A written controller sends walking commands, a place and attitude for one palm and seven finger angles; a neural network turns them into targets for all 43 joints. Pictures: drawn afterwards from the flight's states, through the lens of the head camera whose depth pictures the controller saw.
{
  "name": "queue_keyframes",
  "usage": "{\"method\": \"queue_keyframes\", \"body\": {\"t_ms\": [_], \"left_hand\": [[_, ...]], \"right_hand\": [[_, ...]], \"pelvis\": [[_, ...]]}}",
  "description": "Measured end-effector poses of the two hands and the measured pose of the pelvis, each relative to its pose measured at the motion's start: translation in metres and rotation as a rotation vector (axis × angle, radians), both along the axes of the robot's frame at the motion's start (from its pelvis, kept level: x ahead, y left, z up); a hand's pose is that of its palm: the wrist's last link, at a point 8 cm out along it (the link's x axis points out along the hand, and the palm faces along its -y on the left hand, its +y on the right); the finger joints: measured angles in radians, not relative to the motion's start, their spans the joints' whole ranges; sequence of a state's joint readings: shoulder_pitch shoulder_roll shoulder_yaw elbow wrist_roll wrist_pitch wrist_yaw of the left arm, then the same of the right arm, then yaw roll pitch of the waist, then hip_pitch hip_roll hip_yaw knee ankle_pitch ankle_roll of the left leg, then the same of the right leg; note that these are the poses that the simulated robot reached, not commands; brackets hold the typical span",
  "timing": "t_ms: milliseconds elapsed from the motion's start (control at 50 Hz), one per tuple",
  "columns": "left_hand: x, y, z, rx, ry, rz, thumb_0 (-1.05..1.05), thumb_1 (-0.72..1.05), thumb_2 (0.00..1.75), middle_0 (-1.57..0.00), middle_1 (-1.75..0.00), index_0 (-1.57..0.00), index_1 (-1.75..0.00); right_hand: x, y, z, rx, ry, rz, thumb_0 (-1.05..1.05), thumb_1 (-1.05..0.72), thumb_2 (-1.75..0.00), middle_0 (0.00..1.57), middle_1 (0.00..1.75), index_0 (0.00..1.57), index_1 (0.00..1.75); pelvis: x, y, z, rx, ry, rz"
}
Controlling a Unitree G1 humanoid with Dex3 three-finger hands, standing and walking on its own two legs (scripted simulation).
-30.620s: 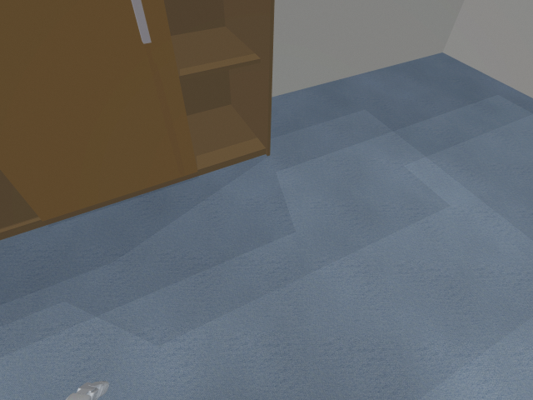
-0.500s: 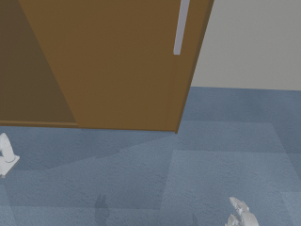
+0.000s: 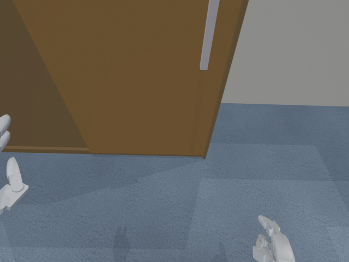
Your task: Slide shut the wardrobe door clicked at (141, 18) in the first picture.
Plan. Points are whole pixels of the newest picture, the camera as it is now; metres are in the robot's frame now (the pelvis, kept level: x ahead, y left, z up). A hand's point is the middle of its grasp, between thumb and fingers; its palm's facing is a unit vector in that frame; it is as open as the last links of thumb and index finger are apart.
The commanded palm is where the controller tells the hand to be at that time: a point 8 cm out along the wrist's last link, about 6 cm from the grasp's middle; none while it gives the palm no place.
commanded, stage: let the arm hang, fingers relaxed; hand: left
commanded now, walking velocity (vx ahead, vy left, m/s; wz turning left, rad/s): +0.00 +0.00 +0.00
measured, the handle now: (209, 24) +0.81 -0.06 +0.15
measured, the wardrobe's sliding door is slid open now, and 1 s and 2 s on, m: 0.00 0.00 0.00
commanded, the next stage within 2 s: look to check the result in 1.12 s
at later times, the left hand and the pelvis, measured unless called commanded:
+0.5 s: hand out of the picture -0.03 +0.21 -0.17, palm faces +0.01 -0.98 -0.21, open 7.1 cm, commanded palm none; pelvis -0.04 +0.01 +0.00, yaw +1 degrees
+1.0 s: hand out of the picture +0.02 +0.20 -0.17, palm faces -0.01 -0.98 -0.21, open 7.4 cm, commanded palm none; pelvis -0.03 +0.02 +0.01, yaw +0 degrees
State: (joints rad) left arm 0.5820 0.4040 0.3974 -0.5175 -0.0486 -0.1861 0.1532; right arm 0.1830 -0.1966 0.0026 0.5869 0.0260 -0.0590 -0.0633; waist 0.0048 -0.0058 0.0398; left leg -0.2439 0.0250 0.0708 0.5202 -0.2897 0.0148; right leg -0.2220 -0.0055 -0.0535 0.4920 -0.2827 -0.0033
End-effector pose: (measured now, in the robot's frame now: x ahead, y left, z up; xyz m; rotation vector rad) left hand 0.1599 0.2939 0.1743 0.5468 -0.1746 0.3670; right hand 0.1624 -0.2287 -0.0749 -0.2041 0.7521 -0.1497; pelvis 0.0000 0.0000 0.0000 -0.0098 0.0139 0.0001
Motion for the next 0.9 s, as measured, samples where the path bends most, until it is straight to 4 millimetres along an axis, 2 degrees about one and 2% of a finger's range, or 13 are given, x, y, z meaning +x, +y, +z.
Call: {"method": "queue_keyframes", "body": {"t_ms": [40,60,120,160,240,280,320,340,440,500,580,700,900], "left_hand": [[-0.001,0.001,-0.003,0.011,-0.002,-0.012,0.01,0.89,0.9,-0.21,-0.3,-0.21,-0.3],[0.003,0.004,-0.018,0.002,0.053,-0.02,0.01,0.89,0.9,-0.21,-0.3,-0.21,-0.3],[0.009,0.012,-0.097,-0.116,0.375,0.016,0.0,0.9,0.9,-0.2,-0.3,-0.2,-0.3],[-0.001,0.007,-0.157,-0.209,0.622,0.045,0.0,0.9,0.9,-0.2,-0.3,-0.2,-0.3],[-0.051,-0.025,-0.252,-0.371,1.016,0.053,0.01,0.91,0.9,-0.2,-0.3,-0.2,-0.3],[-0.081,-0.045,-0.283,-0.451,1.159,0.049,0.01,0.91,0.9,-0.2,-0.3,-0.2,-0.3],[-0.112,-0.065,-0.305,-0.522,1.274,0.048,0.01,0.91,0.9,-0.2,-0.3,-0.2,-0.3],[-0.125,-0.068,-0.31,-0.559,1.295,0.081,0.0,0.93,0.89,-0.2,-0.3,-0.2,-0.3],[-0.169,-0.051,-0.318,-0.572,1.396,0.183,-0.02,0.99,0.89,-0.21,-0.3,-0.21,-0.3],[-0.192,-0.04,-0.314,-0.554,1.46,0.233,-0.01,0.97,0.89,-0.21,-0.3,-0.21,-0.3],[-0.209,-0.027,-0.307,-0.525,1.508,0.288,-0.01,0.94,0.89,-0.2,-0.3,-0.2,-0.3],[-0.207,-0.019,-0.3,-0.5,1.509,0.313,0.0,0.92,0.9,-0.2,-0.3,-0.2,-0.3],[-0.166,-0.035,-0.305,-0.523,1.433,0.234,0.0,0.91,0.9,-0.2,-0.3,-0.2,-0.3]], "right_hand": [[-0.004,-0.003,-0.001,0.0,-0.002,0.016,0.01,-0.9,-0.9,0.2,0.3,0.2,0.3],[-0.006,-0.005,-0.006,0.004,0.007,0.042,0.01,-0.9,-0.9,0.2,0.3,0.2,0.3],[-0.015,-0.015,-0.025,0.008,0.063,0.065,0.01,-0.9,-0.9,0.2,0.3,0.2,0.3],[-0.026,-0.02,-0.034,0.009,0.101,0.048,0.01,-0.9,-0.9,0.2,0.3,0.2,0.3],[-0.066,-0.025,-0.042,-0.007,0.215,0.013,0.01,-0.91,-0.9,0.2,0.3,0.2,0.3],[-0.092,-0.025,-0.044,-0.02,0.298,0.001,0.01,-0.91,-0.9,0.2,0.3,0.2,0.3],[-0.119,-0.024,-0.044,-0.029,0.389,-0.009,0.01,-0.91,-0.9,0.2,0.3,0.2,0.3],[-0.132,-0.023,-0.045,-0.032,0.434,-0.014,0.01,-0.91,-0.9,0.2,0.3,0.2,0.3],[-0.184,-0.013,-0.05,-0.016,0.614,-0.042,0.01,-0.91,-0.9,0.2,0.3,0.2,0.3],[-0.202,-0.004,-0.055,0.014,0.663,-0.065,0.01,-0.91,-0.9,0.2,0.3,0.2,0.3],[-0.212,0.007,-0.062,0.054,0.682,-0.081,0.01,-0.91,-0.9,0.2,0.3,0.2,0.3],[-0.205,0.019,-0.07,0.091,0.662,-0.083,0.01,-0.91,-0.9,0.2,0.3,0.2,0.3],[-0.175,0.016,-0.066,0.079,0.591,-0.077,0.01,-0.91,-0.9,0.2,0.3,0.2,0.3]], "pelvis": [[-0.004,0.001,-0.001,-0.004,0.001,0.008],[-0.006,0.002,-0.002,-0.005,0.006,0.017],[-0.014,0.009,-0.007,-0.006,0.014,0.023],[-0.018,0.013,-0.008,-0.002,0.012,0.021],[-0.025,0.013,-0.008,0.013,-0.004,0.015],[-0.029,0.011,-0.006,0.016,-0.013,0.013],[-0.032,0.01,-0.004,0.013,-0.02,0.014],[-0.034,0.009,-0.003,0.011,-0.021,0.017],[-0.04,0.007,0.002,0.0,-0.023,0.024],[-0.041,0.01,0.003,-0.003,-0.024,0.022],[-0.041,0.014,0.005,-0.002,-0.027,0.014],[-0.04,0.017,0.005,0.003,-0.029,0.004],[-0.034,0.018,0.007,0.01,-0.036,-0.001]]}}
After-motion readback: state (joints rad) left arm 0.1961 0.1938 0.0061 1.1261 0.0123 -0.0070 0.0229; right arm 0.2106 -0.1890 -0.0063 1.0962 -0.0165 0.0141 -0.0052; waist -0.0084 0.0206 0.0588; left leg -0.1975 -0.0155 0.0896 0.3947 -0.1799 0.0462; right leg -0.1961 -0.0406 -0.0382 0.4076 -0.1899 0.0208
